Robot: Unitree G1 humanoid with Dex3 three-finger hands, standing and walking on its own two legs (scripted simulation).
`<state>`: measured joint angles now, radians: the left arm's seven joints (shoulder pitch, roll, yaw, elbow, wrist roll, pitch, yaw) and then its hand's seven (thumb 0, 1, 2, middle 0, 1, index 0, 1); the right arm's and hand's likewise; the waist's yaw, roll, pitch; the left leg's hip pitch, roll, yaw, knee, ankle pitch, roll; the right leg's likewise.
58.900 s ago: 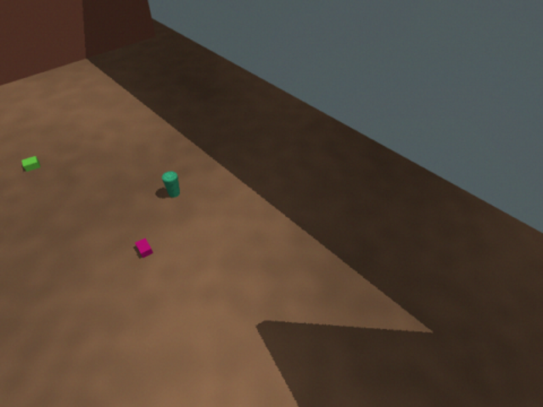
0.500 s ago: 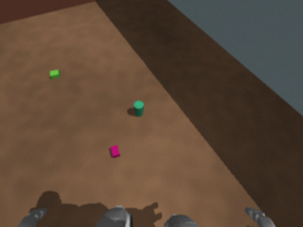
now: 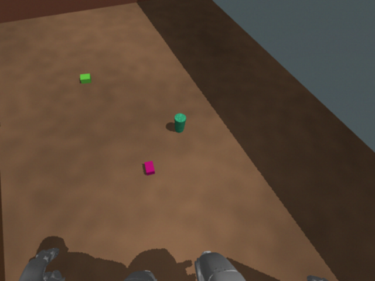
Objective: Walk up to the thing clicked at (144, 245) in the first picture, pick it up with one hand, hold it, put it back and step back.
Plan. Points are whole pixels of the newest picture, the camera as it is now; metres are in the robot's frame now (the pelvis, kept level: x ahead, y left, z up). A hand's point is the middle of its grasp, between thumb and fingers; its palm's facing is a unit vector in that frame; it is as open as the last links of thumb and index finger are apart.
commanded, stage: step back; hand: left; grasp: from above
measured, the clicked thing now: (149, 168) +0.72 +0.17 -0.74
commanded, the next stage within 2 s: none
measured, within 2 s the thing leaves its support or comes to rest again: neither
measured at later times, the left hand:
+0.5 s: hand out of the picture -0.08 +0.23 -0.13, palm faces -0.04 -0.90 -0.44, open 7.4 cm
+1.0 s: hand out of the picture -0.27 +0.21 -0.15, palm faces -0.04 -0.91 -0.41, open 7.4 cm
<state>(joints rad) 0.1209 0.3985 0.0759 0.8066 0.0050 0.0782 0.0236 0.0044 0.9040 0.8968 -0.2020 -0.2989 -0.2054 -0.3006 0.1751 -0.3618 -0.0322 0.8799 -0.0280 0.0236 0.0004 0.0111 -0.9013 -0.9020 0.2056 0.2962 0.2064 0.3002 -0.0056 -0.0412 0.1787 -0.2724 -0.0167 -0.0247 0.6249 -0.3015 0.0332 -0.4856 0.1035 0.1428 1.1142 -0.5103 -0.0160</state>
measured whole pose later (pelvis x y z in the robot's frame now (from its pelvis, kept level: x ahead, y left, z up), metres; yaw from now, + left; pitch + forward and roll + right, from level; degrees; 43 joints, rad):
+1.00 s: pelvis -0.35 -0.06 -0.01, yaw -3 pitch -3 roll -1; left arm 0.20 0.37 0.06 0.92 0.04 0.03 0.00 0.00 0.90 0.90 -0.20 -0.30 -0.21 -0.30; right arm 0.09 -0.41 -0.05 0.85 -0.02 0.06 -0.01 0.01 -0.90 -0.90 0.21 0.30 0.21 0.30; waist 0.02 0.05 0.13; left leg -0.48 0.03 -0.09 0.78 -0.37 0.00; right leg -0.22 0.04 0.02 0.67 -0.40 -0.01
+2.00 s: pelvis -0.33 -0.04 +0.01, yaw +2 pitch -2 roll -1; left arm 0.13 0.38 0.03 1.06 0.00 -0.01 0.00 0.00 0.90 0.90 -0.20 -0.30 -0.21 -0.30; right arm 0.08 -0.32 -0.02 1.06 -0.01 -0.01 0.01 0.01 -0.90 -0.90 0.20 0.30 0.20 0.30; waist 0.02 -0.01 0.07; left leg -0.26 0.03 0.01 0.55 -0.25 0.00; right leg -0.16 -0.02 -0.03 0.51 -0.31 0.02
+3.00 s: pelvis -0.35 -0.04 +0.02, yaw +1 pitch -3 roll +0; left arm 0.14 0.36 -0.01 1.14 0.01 -0.01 -0.01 0.00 0.90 0.90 -0.20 -0.30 -0.20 -0.30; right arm 0.11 -0.35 -0.01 1.16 -0.01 -0.01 0.02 0.01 -0.90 -0.90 0.20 0.30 0.20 0.30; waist -0.01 0.01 0.05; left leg -0.17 0.02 0.02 0.33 -0.12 -0.01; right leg -0.09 -0.03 -0.02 0.34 -0.20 0.02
